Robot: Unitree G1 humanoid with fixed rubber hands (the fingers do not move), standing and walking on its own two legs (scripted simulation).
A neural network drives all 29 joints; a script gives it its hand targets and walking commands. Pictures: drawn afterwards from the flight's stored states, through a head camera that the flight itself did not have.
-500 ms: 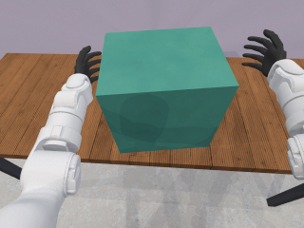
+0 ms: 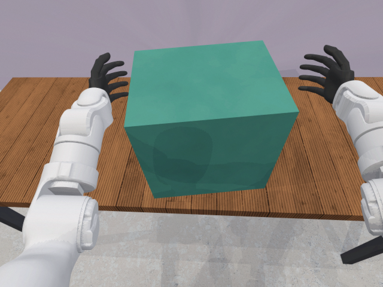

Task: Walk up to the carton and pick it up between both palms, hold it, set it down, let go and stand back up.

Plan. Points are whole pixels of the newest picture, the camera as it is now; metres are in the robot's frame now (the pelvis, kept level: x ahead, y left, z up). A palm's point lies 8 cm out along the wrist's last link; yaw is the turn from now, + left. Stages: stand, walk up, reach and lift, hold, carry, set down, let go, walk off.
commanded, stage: set down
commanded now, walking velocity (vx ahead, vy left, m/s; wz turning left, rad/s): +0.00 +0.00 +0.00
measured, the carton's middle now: (204, 125) +0.47 +0.03 +0.06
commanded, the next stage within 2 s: none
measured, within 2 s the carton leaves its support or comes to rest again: neither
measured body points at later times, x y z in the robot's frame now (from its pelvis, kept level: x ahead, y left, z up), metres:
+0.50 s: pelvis -0.01 -0.01 +0.00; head +0.04 +0.00 +0.45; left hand +0.43 +0.23 +0.14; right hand +0.45 -0.24 +0.15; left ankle +0.03 +0.16 -0.74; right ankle +0.01 -0.11 -0.74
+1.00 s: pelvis -0.01 +0.00 +0.00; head +0.01 +0.00 +0.45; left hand +0.37 +0.22 +0.11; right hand +0.39 -0.27 +0.12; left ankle +0.03 +0.16 -0.74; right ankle +0.01 -0.11 -0.74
